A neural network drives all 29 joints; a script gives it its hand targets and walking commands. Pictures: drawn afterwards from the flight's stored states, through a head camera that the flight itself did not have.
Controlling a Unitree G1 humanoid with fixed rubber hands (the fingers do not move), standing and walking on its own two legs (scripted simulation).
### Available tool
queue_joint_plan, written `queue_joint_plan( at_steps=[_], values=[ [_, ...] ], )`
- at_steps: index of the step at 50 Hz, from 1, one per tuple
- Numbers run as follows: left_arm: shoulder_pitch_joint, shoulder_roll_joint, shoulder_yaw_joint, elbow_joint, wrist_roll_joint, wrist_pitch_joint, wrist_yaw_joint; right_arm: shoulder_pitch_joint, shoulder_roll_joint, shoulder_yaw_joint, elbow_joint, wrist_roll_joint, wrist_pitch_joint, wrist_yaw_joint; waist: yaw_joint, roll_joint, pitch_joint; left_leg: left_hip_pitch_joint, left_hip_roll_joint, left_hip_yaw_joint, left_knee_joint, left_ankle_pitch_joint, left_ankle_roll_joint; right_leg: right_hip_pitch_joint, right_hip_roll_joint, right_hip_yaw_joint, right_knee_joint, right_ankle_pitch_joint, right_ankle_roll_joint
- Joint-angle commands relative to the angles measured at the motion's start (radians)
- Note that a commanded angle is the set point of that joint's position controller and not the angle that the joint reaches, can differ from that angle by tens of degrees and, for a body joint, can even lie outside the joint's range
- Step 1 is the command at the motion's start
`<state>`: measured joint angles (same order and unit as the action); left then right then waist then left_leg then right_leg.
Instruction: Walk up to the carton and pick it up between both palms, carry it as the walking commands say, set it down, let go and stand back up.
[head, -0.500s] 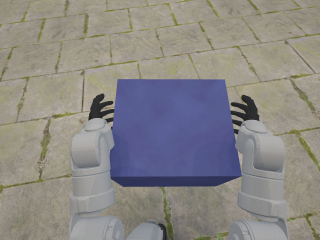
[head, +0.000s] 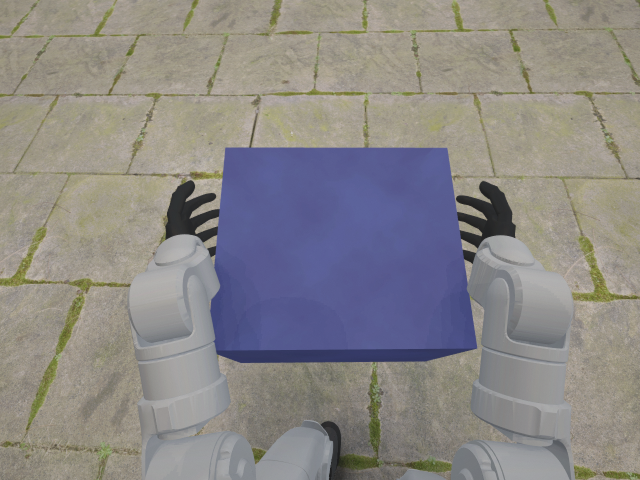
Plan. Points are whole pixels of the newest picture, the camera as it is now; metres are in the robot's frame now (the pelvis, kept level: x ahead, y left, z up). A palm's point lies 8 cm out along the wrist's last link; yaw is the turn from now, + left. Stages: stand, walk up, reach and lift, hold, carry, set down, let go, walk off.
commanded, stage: carry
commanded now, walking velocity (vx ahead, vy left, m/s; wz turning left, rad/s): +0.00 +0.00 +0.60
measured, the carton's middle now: (335, 264) +0.36 +0.03 +0.01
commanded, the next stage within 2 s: none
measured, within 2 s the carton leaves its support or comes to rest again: neither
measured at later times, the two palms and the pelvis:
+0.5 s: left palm (11, 389) +0.18 +0.31 +0.10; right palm (367, 299) +0.28 -0.01 +0.10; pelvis -0.09 +0.04 +0.00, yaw +13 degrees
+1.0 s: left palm out of the picture +0.02 +0.32 +0.11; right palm (358, 466) +0.13 +0.00 +0.11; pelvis -0.21 +0.04 +0.00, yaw +21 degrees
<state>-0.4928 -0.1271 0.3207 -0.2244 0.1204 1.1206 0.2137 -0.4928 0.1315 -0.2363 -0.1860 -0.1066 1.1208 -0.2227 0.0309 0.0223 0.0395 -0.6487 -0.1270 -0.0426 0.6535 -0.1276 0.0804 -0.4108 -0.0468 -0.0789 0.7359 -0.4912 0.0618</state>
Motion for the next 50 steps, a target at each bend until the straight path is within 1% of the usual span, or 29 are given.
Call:
queue_joint_plan(
  at_steps=[1,3,7,8,9,10,14,19,24,25,26,27,28,31,33,34,35,36,38,39,40,41,42,43,44,46,47,48,50],
  values=[
    [-0.733,-0.975,-0.857,-0.169,-0.493,-0.024,-0.264,-0.756,0.973,0.763,-0.231,0.394,-0.017,0.232,-0.029,-0.320,-0.697,-0.200,0.144,0.015,0.410,-0.397,-0.124,0.679,-0.543,0.204,-0.159,0.988,-0.207],
    [-0.784,-0.947,-0.829,-0.132,-0.466,-0.025,-0.251,-0.889,0.978,0.793,-0.248,0.438,-0.027,0.249,-0.025,-0.194,-0.661,-0.119,0.184,0.035,0.339,-0.278,-0.092,0.625,-0.449,0.066,-0.073,1.074,-0.144],
    [-0.770,-0.920,-0.787,-0.082,-0.416,-0.020,-0.225,-0.841,0.959,0.767,-0.167,0.447,-0.020,0.258,-0.045,-0.172,-0.688,0.282,0.115,0.080,-0.085,-0.095,-0.051,0.420,-0.296,-0.122,0.126,0.941,-0.069],
    [-0.742,-0.921,-0.796,-0.070,-0.419,-0.010,-0.226,-0.765,0.962,0.765,-0.139,0.442,-0.011,0.258,-0.058,-0.083,-0.774,0.534,0.205,-0.086,-0.064,0.294,-0.010,0.217,-0.235,-0.097,0.272,0.714,-0.023],
    [-0.685,-0.919,-0.779,-0.036,-0.398,-0.013,-0.227,-0.771,0.917,0.757,-0.139,0.447,-0.020,0.262,-0.031,0.173,-0.816,0.745,0.362,-0.324,-0.019,0.985,0.063,-0.046,-0.097,-0.080,0.404,0.027,0.040],
    [-0.728,-0.888,-0.794,-0.019,-0.404,-0.001,-0.221,-0.750,0.892,0.726,-0.090,0.437,-0.013,0.258,-0.034,0.287,-0.822,0.843,0.419,-0.453,-0.062,1.140,0.112,-0.174,-0.004,-0.032,0.452,-0.253,0.062],
    [-0.795,-0.926,-0.849,-0.006,-0.451,0.002,-0.249,-0.682,0.911,0.683,-0.013,0.381,-0.014,0.264,-0.056,0.144,-0.718,0.665,0.340,-0.395,-0.161,0.450,0.110,-0.162,0.006,0.024,0.406,-0.190,0.035],
    [-0.798,-0.974,-0.922,-0.050,-0.538,-0.008,-0.284,-0.621,0.901,0.668,-0.066,0.332,-0.032,0.233,-0.064,0.133,-0.775,0.732,0.351,-0.418,-0.198,0.408,0.123,-0.094,0.042,0.051,0.232,-0.155,0.025],
    [-0.709,-0.912,-0.867,0.041,-0.505,-0.001,-0.294,-0.652,0.848,0.652,-0.043,0.305,-0.027,0.222,-0.005,0.179,-0.766,0.492,0.234,-0.229,-0.386,-0.021,-0.089,0.316,0.100,-0.043,-0.264,-0.083,-0.080],
    [-0.762,-0.919,-0.872,0.004,-0.513,-0.008,-0.291,-0.717,0.857,0.650,-0.056,0.307,-0.034,0.216,0.016,0.204,-0.793,0.391,0.157,-0.120,-0.376,-0.006,-0.185,0.524,0.076,-0.075,-0.418,-0.018,-0.095],
    [-0.677,-0.910,-0.844,0.044,-0.489,-0.009,-0.289,-0.682,0.826,0.652,-0.065,0.305,-0.028,0.215,0.027,0.049,-0.777,0.273,0.055,0.023,-0.201,-0.058,-0.240,0.626,-0.053,0.035,-0.499,-0.047,-0.138],
    [-0.775,-0.926,-0.859,-0.032,-0.524,-0.035,-0.296,-0.738,0.868,0.697,-0.091,0.339,-0.040,0.222,-0.007,-0.260,-0.749,0.221,0.063,0.046,0.071,-0.177,-0.157,0.510,-0.308,0.270,-0.373,0.134,-0.184],
    [-0.747,-0.945,-0.870,-0.033,-0.521,-0.041,-0.300,-0.713,0.892,0.702,-0.073,0.336,-0.034,0.230,-0.014,-0.290,-0.701,0.198,0.096,0.027,0.161,-0.245,-0.125,0.369,-0.386,0.287,-0.327,0.173,-0.225],
    [-0.813,-0.920,-0.829,0.026,-0.483,-0.046,-0.288,-0.761,0.893,0.690,-0.019,0.359,-0.044,0.250,-0.038,-0.129,-0.633,0.454,0.134,0.030,0.019,-0.185,-0.060,0.156,-0.217,0.036,-0.171,0.294,-0.151],
    [-0.697,-0.897,-0.800,0.105,-0.431,-0.034,-0.281,-0.753,0.823,0.682,-0.043,0.354,-0.045,0.247,-0.030,0.077,-0.674,0.579,0.231,-0.097,-0.108,0.341,-0.034,0.123,-0.091,-0.036,-0.003,0.216,-0.076],
    [-0.703,-0.888,-0.808,0.128,-0.420,-0.023,-0.270,-0.733,0.800,0.670,0.004,0.354,-0.037,0.255,-0.024,0.252,-0.718,0.610,0.300,-0.262,-0.247,0.260,-0.059,0.073,0.015,-0.078,0.058,-0.098,-0.059],
    [-0.624,-0.852,-0.784,0.175,-0.399,-0.009,-0.266,-0.616,0.784,0.644,0.103,0.340,-0.017,0.259,-0.026,0.277,-0.691,0.527,0.326,-0.387,-0.394,-0.032,-0.078,0.067,0.093,-0.105,0.068,-0.187,-0.059],
    [-0.636,-0.864,-0.800,0.173,-0.388,-0.013,-0.264,-0.634,0.767,0.625,0.094,0.333,-0.020,0.263,-0.019,0.291,-0.654,0.391,0.302,-0.339,-0.563,-0.421,-0.163,0.167,0.104,-0.131,0.109,-0.171,-0.074],
    [-0.790,-0.822,-0.777,0.181,-0.400,-0.016,-0.258,-0.762,0.742,0.599,0.142,0.319,-0.012,0.253,0.004,0.320,-0.544,0.121,0.203,-0.090,-0.721,-0.515,-0.317,0.406,0.170,-0.250,-0.026,-0.170,-0.097],
    [-0.742,-0.808,-0.763,0.194,-0.396,-0.016,-0.259,-0.758,0.758,0.598,0.143,0.307,-0.010,0.248,0.036,0.245,-0.510,0.122,0.136,0.009,-0.673,-0.424,-0.377,0.468,0.187,-0.287,-0.156,-0.138,-0.097],
    [-0.391,-0.884,-0.777,0.108,-0.416,0.005,-0.281,-0.407,0.850,0.640,0.067,0.315,0.015,0.262,0.059,0.109,-0.564,0.184,0.009,0.159,-0.364,-0.237,-0.420,0.496,0.140,-0.262,-0.322,-0.108,-0.131],
    [-0.611,-0.892,-0.764,0.115,-0.442,-0.016,-0.288,-0.554,0.858,0.634,0.067,0.314,-0.004,0.255,0.039,-0.299,-0.615,0.366,-0.059,0.209,0.330,-0.202,-0.336,0.229,-0.083,-0.029,-0.481,-0.098,-0.212],
    [-0.743,-0.804,-0.678,0.291,-0.375,-0.047,-0.281,-0.647,0.776,0.538,0.293,0.255,-0.029,0.262,-0.015,-0.345,-0.567,0.381,0.060,0.029,0.567,-0.238,-0.193,-0.037,-0.355,0.233,-0.470,-0.292,-0.259],
    [-0.751,-0.809,-0.671,0.348,-0.352,-0.057,-0.280,-0.766,0.760,0.549,0.261,0.270,-0.047,0.265,-0.043,-0.258,-0.509,0.388,0.149,-0.075,0.506,-0.255,-0.125,-0.152,-0.343,0.215,-0.427,-0.343,-0.208],
    [-0.865,-0.878,-0.776,0.155,-0.432,-0.063,-0.273,-0.774,0.808,0.597,0.120,0.306,-0.061,0.253,-0.067,-0.198,-0.481,0.412,0.187,-0.087,0.339,-0.256,-0.093,-0.170,-0.298,0.146,-0.371,-0.273,-0.159],
    [-0.886,-0.930,-0.829,0.082,-0.458,-0.053,-0.281,-0.724,0.840,0.607,0.084,0.320,-0.070,0.257,-0.086,0.115,-0.469,0.455,0.175,-0.076,-0.197,-0.210,-0.064,-0.023,-0.098,-0.044,-0.017,-0.011,-0.090],
    [-0.919,-0.947,-0.823,0.110,-0.466,-0.049,-0.277,-0.792,0.833,0.616,0.079,0.326,-0.070,0.258,-0.062,0.278,-0.491,0.457,0.308,-0.294,-0.290,-0.046,-0.076,-0.077,0.025,-0.088,0.142,-0.097,-0.038],
    [-0.805,-0.916,-0.811,0.161,-0.434,-0.026,-0.273,-0.679,0.791,0.599,0.126,0.316,-0.052,0.266,-0.039,0.317,-0.491,0.398,0.337,-0.422,-0.378,-0.208,-0.080,-0.091,0.058,-0.042,0.245,-0.121,-0.025],
    [-0.750,-0.928,-0.801,0.177,-0.423,-0.016,-0.268,-0.670,0.773,0.589,0.112,0.320,-0.035,0.269,-0.026,0.250,-0.469,0.249,0.331,-0.374,-0.583,-0.684,-0.164,-0.023,0.105,-0.053,0.350,-0.056,-0.049]
  ],
)
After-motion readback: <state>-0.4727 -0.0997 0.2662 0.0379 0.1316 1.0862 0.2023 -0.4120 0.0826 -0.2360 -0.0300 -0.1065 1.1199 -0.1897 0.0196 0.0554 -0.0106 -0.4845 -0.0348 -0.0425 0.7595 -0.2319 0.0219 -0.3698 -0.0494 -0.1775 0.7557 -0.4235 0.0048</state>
